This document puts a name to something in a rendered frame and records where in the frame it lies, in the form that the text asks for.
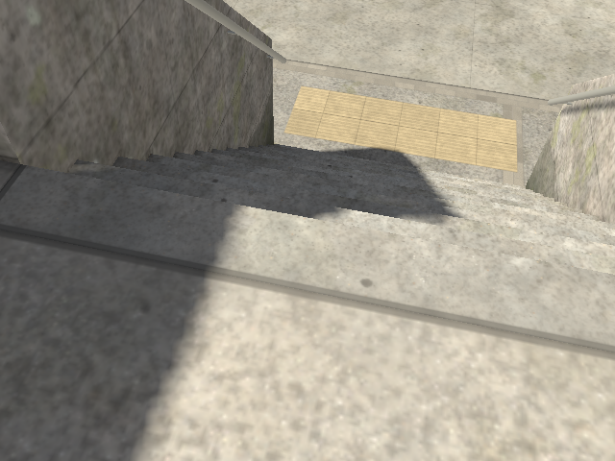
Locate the stairs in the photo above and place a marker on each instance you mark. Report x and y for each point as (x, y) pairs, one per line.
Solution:
(491, 216)

